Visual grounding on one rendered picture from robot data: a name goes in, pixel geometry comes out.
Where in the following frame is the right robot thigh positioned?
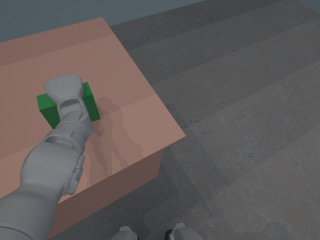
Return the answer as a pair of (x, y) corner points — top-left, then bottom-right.
(169, 227), (203, 240)

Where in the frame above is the robot left shin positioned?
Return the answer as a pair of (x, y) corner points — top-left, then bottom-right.
(119, 226), (132, 232)

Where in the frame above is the left robot hand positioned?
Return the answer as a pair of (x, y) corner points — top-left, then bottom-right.
(43, 73), (84, 105)

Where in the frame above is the sponge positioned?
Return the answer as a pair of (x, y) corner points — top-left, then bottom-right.
(36, 82), (101, 129)

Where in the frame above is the robot left forearm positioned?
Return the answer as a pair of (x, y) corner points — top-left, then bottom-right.
(20, 96), (94, 184)

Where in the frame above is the robot left upper arm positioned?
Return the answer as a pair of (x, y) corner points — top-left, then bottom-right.
(0, 141), (85, 240)

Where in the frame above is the table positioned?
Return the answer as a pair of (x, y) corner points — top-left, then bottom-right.
(0, 17), (186, 240)

